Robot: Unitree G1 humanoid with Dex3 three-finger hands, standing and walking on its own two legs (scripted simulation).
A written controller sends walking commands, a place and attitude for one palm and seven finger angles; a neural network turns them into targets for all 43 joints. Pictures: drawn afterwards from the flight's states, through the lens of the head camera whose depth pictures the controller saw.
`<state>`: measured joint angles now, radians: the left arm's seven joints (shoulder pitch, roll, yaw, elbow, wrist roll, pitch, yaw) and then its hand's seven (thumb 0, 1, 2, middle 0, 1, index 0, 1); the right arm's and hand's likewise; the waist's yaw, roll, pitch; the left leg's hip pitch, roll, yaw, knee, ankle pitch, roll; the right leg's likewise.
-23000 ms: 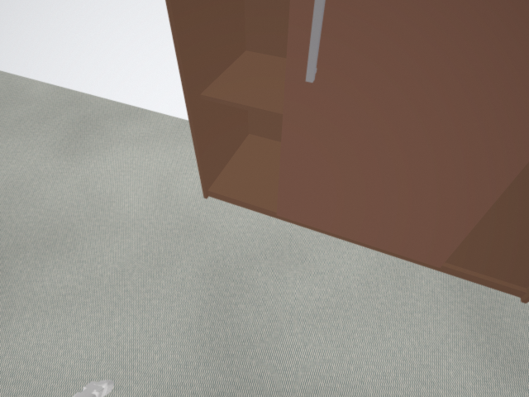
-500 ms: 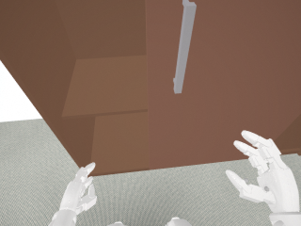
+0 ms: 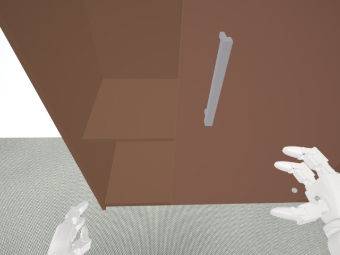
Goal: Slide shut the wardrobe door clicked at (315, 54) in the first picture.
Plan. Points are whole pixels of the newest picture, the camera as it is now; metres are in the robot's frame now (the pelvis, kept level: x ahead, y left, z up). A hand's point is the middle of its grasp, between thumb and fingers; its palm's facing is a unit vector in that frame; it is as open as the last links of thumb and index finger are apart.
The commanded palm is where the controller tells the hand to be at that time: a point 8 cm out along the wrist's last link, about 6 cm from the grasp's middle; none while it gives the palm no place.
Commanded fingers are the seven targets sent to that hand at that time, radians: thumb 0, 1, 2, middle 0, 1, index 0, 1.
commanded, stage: raise the hand with hooked fingers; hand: right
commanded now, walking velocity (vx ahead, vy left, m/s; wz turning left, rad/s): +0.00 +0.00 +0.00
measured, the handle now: (214, 84) +0.51 -0.10 +0.16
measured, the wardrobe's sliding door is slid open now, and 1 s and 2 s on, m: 0.38 0.38 0.38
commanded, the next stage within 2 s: move the hooked fingers beside the handle in 0.96 s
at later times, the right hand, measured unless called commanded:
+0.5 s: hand (336, 142) +0.28 -0.28 +0.20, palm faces +0.07 +0.99 -0.11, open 14.0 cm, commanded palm +0.25 -0.31 +0.19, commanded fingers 0.00 0.50 -0.30 0.30 1.20 0.30 1.20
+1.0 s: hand (317, 144) +0.29 -0.25 +0.19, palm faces +0.03 +1.00 -0.09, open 14.0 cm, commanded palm +0.25 -0.30 +0.19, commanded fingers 0.00 0.50 -0.30 0.30 1.20 0.30 1.20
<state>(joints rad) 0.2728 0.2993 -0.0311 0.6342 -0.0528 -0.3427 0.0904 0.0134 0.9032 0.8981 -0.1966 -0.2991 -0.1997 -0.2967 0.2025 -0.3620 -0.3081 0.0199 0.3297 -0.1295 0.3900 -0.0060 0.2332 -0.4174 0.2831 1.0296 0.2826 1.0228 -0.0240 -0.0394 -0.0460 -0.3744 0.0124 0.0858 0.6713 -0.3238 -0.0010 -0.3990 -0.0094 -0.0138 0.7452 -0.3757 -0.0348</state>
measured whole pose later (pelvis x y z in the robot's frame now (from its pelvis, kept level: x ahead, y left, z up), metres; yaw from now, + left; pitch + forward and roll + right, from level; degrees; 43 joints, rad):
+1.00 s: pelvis +0.01 +0.02 +0.02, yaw +0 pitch -2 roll +1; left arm 0.22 0.28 -0.08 0.65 -0.07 -0.29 0.09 0.01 0.90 0.90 -0.20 -0.30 -0.20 -0.30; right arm -0.09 -0.46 -0.47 0.21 0.35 0.05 0.50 -0.02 0.50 -0.30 0.30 1.20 0.30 1.20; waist -0.05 -0.07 -0.02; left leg -0.20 0.00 0.08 0.48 -0.25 0.02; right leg -0.21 -0.02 -0.02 0.52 -0.29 -0.01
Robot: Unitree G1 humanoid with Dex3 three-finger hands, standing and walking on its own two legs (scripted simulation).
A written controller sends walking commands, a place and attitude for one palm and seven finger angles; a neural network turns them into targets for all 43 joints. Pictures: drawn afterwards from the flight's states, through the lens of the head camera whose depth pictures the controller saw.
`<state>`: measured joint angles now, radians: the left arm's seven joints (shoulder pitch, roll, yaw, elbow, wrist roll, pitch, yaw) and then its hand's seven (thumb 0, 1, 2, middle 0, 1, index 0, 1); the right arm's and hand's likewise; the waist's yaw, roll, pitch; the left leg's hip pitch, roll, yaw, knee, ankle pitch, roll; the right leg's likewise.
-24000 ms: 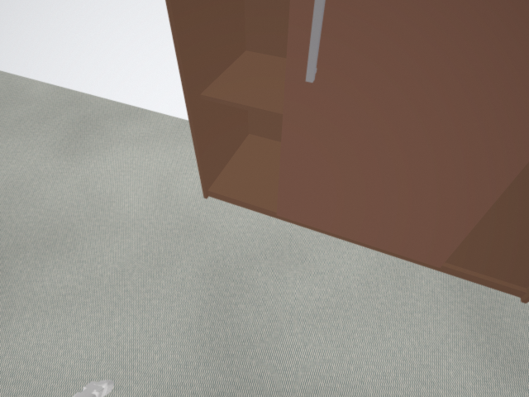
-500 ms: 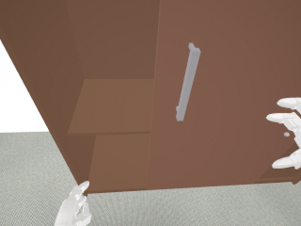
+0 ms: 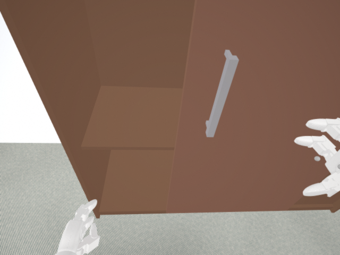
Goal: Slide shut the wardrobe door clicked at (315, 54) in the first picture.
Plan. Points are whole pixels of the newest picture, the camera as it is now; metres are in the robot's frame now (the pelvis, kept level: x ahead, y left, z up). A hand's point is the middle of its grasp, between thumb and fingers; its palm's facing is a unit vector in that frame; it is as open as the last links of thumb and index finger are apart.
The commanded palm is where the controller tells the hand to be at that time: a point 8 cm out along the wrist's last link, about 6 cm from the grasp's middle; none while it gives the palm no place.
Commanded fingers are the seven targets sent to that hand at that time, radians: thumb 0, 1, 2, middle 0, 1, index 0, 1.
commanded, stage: move the hooked fingers beside the handle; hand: right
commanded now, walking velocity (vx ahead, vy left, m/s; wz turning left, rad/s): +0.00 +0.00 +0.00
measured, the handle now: (217, 97) +0.49 -0.12 +0.14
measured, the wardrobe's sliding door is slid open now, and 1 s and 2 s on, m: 0.38 0.38 0.38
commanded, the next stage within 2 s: none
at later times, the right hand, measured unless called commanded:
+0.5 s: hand (296, 137) +0.33 -0.26 +0.17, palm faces +0.02 +1.00 -0.04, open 14.0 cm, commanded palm +0.30 -0.30 +0.16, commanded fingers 0.00 0.50 -0.30 0.30 1.20 0.30 1.20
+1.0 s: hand (273, 123) +0.37 -0.22 +0.16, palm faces -0.01 +1.00 -0.03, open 14.0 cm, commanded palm +0.35 -0.27 +0.15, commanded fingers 0.00 0.50 -0.30 0.30 1.20 0.30 1.20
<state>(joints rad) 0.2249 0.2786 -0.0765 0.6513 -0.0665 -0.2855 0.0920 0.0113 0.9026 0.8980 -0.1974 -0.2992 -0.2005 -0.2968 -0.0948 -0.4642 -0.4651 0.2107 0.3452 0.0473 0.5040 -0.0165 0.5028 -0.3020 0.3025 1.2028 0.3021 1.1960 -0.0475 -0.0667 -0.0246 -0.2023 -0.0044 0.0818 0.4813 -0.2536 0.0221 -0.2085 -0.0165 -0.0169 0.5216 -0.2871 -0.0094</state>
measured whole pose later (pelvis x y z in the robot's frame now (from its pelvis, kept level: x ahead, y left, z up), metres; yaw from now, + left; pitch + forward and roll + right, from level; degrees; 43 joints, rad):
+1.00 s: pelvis +0.01 -0.01 +0.00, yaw +1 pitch +1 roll +1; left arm 0.26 0.27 -0.06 0.68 -0.06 -0.24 0.09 0.01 0.90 0.90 -0.20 -0.30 -0.20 -0.30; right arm -0.40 -0.38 -0.33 0.46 0.25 0.01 0.34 -0.02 0.50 -0.30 0.30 1.20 0.30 1.20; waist -0.01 -0.05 -0.03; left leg -0.25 0.00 0.06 0.48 -0.25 0.01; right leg -0.24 -0.01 -0.04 0.51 -0.29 -0.02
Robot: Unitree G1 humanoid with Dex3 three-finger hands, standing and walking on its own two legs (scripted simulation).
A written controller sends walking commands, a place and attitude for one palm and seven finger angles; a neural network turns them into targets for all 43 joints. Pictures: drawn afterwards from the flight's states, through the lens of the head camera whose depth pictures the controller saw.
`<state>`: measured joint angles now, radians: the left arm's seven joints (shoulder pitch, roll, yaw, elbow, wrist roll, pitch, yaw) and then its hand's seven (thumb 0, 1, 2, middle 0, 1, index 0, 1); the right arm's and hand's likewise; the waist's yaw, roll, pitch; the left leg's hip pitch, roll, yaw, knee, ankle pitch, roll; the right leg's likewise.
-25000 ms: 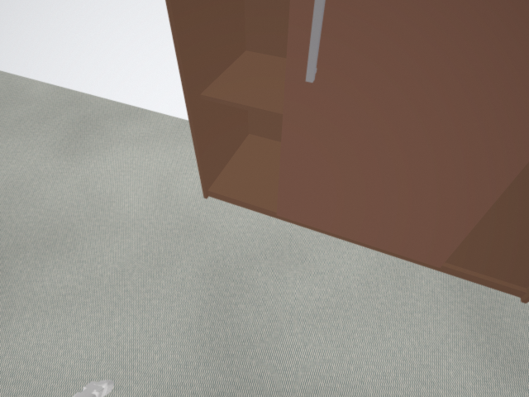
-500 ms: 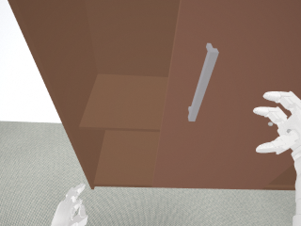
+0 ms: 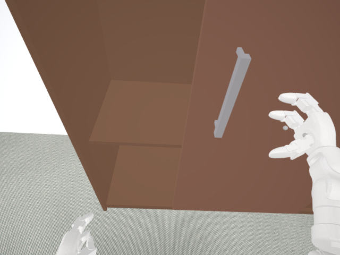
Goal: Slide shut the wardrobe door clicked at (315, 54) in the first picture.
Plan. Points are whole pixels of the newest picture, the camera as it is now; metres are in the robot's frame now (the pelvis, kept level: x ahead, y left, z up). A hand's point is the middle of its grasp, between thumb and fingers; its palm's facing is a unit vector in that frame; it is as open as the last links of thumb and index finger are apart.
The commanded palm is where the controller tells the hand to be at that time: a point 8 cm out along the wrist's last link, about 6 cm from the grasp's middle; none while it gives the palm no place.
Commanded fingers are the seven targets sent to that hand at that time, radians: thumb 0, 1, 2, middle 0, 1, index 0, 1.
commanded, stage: move the hooked fingers beside the handle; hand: right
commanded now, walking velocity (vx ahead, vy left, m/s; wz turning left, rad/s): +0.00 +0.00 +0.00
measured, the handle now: (227, 97) +0.48 -0.12 +0.14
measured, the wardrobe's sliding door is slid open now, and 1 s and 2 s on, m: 0.38 0.38 0.38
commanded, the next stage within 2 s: none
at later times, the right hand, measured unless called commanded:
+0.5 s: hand (262, 115) +0.41 -0.19 +0.15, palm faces +0.01 +1.00 -0.02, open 14.0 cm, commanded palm +0.39 -0.24 +0.15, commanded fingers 0.00 0.50 -0.30 0.30 1.20 0.30 1.20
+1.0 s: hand (259, 107) +0.44 -0.19 +0.15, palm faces +0.01 +1.00 -0.02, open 14.0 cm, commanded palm +0.41 -0.23 +0.15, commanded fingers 0.00 0.50 -0.30 0.30 1.20 0.30 1.20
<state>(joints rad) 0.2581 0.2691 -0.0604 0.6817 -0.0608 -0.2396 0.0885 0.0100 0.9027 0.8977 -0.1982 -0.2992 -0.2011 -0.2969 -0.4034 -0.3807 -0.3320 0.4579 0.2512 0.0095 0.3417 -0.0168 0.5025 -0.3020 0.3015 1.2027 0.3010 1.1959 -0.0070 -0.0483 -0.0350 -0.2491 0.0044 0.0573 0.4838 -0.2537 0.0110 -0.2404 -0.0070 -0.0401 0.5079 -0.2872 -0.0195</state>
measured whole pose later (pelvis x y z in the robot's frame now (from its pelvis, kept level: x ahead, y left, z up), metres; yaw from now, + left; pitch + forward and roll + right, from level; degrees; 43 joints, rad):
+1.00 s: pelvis +0.00 +0.00 +0.00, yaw +1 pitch +4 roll +1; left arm 0.36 0.27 -0.03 0.71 -0.05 -0.14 0.06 0.01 0.90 0.90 -0.20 -0.30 -0.20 -0.30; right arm -0.68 -0.38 -0.32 0.83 0.16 -0.15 0.23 -0.02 0.50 -0.30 0.30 1.20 0.30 1.20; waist 0.06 -0.03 -0.04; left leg -0.34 -0.01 0.04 0.51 -0.25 0.01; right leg -0.32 -0.02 -0.06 0.54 -0.30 -0.02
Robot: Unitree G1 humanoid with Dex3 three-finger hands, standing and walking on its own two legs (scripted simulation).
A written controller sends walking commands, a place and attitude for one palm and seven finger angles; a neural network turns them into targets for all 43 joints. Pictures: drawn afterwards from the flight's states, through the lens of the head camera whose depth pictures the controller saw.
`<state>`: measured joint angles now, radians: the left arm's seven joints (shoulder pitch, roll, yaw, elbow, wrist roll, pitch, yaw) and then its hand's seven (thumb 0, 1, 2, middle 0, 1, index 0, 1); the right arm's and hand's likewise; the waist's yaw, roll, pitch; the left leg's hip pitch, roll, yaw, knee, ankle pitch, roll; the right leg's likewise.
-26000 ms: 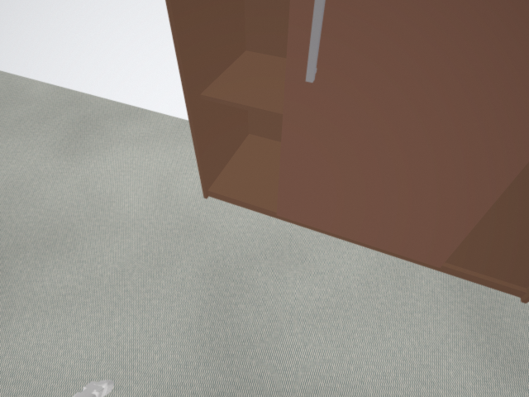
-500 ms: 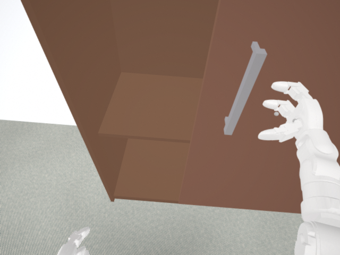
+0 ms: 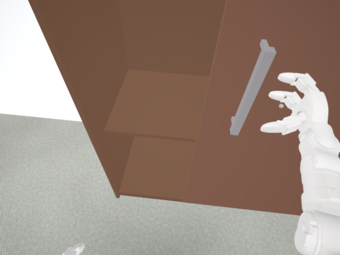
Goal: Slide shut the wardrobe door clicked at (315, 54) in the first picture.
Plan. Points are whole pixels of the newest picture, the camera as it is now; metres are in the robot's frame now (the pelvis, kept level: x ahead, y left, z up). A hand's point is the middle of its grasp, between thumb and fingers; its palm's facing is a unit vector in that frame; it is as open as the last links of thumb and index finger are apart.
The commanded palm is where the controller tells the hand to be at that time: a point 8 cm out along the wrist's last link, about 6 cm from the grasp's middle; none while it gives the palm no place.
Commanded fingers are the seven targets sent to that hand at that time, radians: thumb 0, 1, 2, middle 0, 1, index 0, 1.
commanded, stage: move the hooked fingers beside the handle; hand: right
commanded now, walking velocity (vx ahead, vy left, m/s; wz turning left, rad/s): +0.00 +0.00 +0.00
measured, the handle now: (247, 93) +0.48 -0.13 +0.14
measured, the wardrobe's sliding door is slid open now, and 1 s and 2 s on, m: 0.38 0.38 0.38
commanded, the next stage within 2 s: feel for the door with the fingertips in 1.46 s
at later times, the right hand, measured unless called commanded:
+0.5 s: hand (282, 106) +0.43 -0.20 +0.16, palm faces +0.02 +1.00 -0.01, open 14.0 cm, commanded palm +0.40 -0.24 +0.15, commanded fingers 0.00 0.50 -0.30 0.30 1.20 0.30 1.20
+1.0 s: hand (277, 112) +0.43 -0.19 +0.14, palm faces +0.02 +1.00 +0.00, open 14.0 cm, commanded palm +0.40 -0.24 +0.15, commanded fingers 0.00 0.50 -0.30 0.30 1.20 0.30 1.20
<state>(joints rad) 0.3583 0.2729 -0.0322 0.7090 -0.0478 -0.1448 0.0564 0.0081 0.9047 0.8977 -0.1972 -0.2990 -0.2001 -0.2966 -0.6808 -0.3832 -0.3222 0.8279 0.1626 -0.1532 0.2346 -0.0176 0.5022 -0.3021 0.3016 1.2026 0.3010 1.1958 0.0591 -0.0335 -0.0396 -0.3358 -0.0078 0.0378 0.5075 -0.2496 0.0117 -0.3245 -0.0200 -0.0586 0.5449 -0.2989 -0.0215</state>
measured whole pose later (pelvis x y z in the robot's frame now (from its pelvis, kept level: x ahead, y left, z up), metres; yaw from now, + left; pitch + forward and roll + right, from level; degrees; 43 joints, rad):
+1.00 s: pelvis +0.00 -0.01 +0.00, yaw +0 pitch +5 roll +1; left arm 0.35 0.27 -0.04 0.69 -0.05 -0.13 0.04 0.01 0.90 0.90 -0.20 -0.30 -0.20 -0.30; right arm -0.66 -0.35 -0.29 0.82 0.18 -0.11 0.23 -0.02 0.50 -0.30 0.31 1.21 0.30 1.20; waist 0.05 -0.04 -0.05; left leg -0.35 0.00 0.04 0.52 -0.26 0.00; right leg -0.34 -0.01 -0.05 0.56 -0.30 -0.03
